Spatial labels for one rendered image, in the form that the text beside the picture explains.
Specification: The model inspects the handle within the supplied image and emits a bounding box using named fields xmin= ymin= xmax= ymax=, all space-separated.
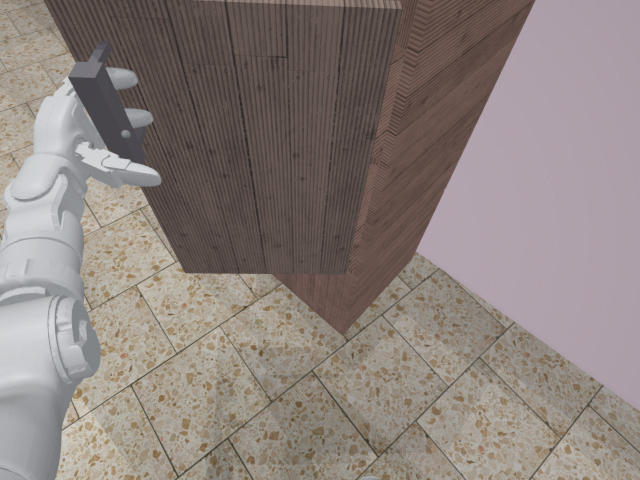
xmin=68 ymin=41 xmax=146 ymax=165

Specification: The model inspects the left robot hand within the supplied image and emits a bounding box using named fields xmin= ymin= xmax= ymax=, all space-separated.
xmin=33 ymin=67 xmax=161 ymax=188

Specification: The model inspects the cupboard door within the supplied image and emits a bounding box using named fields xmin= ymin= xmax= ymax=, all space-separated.
xmin=44 ymin=0 xmax=402 ymax=275

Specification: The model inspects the left robot upper arm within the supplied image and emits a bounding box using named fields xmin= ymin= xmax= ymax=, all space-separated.
xmin=0 ymin=295 xmax=101 ymax=480

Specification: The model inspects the robot left forearm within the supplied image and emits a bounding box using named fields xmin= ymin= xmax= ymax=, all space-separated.
xmin=0 ymin=154 xmax=88 ymax=307

